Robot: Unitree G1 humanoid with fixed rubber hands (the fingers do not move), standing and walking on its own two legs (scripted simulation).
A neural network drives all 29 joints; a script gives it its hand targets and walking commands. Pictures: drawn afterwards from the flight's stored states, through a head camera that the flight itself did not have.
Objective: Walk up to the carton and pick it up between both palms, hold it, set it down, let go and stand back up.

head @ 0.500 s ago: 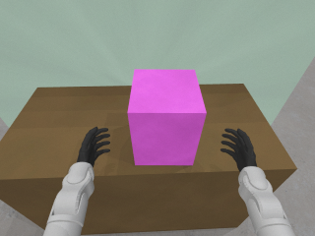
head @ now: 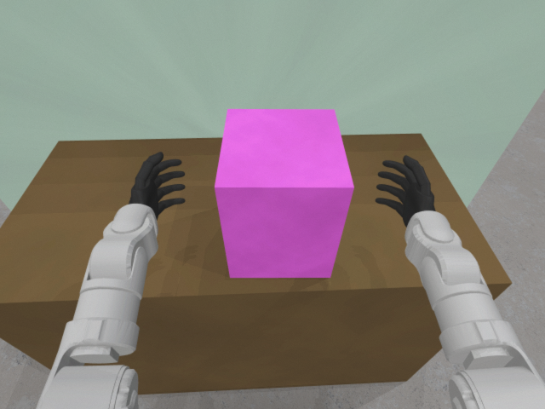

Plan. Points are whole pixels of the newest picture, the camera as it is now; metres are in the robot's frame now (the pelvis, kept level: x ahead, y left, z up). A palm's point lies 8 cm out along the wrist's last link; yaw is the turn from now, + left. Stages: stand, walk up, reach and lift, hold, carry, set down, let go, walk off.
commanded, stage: reach and lift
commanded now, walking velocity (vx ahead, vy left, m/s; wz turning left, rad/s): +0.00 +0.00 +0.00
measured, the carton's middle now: (280, 196) +0.50 +0.01 +0.02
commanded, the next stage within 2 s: none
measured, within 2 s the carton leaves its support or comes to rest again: neither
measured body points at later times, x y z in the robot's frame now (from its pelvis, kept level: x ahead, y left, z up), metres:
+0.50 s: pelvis +0.00 +0.00 +0.00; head +0.01 +0.01 +0.45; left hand +0.45 +0.21 +0.18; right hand +0.46 -0.17 +0.18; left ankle -0.01 +0.12 -0.75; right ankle +0.02 -0.10 -0.75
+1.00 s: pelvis +0.00 -0.01 -0.01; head +0.04 +0.01 +0.44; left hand +0.46 +0.20 +0.12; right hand +0.47 -0.16 +0.13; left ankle -0.01 +0.12 -0.75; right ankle +0.02 -0.10 -0.75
